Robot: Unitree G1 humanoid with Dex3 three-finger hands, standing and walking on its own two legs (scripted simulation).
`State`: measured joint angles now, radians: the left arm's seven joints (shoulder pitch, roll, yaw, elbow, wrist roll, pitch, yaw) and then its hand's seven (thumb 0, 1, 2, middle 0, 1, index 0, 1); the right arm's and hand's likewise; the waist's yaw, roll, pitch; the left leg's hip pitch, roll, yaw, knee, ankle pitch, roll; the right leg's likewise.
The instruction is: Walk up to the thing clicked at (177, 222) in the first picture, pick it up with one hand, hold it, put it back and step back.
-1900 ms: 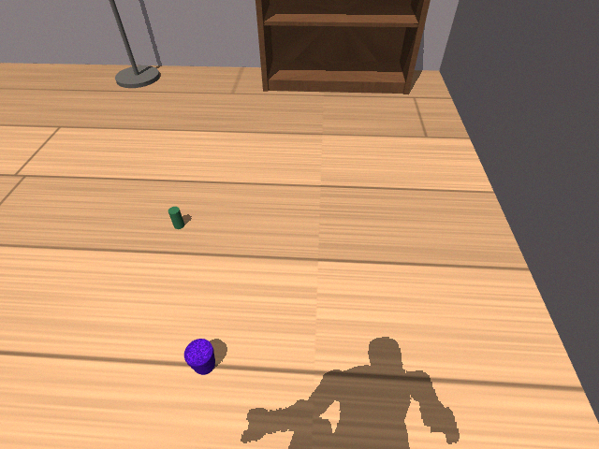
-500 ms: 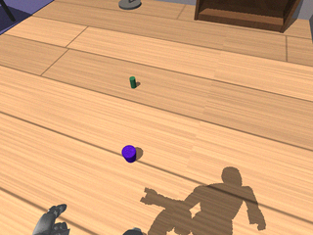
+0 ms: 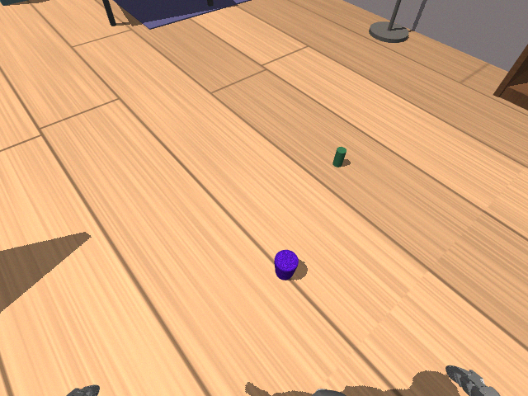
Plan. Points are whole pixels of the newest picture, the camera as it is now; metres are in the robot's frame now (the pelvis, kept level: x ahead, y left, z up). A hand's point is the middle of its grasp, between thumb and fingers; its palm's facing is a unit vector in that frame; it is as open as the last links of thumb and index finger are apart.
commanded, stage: walk up
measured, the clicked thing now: (339, 157) +1.32 -0.38 -0.71
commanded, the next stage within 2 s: none
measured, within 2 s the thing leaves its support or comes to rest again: neither
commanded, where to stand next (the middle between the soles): +0.07 +0.03 m, yaw +47 degrees
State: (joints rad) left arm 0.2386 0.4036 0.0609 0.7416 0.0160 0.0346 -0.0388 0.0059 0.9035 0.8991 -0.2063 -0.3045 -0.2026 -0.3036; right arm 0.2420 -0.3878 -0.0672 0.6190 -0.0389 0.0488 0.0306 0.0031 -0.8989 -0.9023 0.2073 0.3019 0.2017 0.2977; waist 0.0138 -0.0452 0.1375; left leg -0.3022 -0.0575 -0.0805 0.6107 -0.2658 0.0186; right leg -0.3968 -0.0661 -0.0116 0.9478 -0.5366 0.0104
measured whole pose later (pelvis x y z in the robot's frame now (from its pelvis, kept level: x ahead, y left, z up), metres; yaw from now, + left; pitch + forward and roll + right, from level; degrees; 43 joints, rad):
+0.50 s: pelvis -0.02 +0.01 -0.02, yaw +24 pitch -2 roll +3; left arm 0.30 0.51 0.09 0.73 0.04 0.01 -0.03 0.00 0.90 0.90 -0.21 -0.31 -0.21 -0.30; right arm 0.28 -0.44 -0.10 0.75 -0.02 0.03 0.05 0.01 -0.90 -0.90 0.21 0.30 0.20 0.30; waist 0.05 -0.05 0.11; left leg -0.33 -0.02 0.00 0.73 -0.37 -0.03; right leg -0.39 -0.28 -0.14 0.89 -0.46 0.01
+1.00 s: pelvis +0.00 -0.01 -0.01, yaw +42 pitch -2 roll +1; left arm 0.24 0.38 0.03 0.79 0.04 -0.02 -0.03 0.00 0.90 0.90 -0.21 -0.31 -0.21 -0.30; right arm 0.23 -0.44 -0.06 0.78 -0.01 0.00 0.00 0.00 -0.90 -0.90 0.21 0.30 0.20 0.30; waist 0.04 0.00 0.13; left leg -0.47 -0.02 -0.02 0.98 -0.49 0.01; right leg -0.34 -0.12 -0.12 0.72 -0.35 -0.02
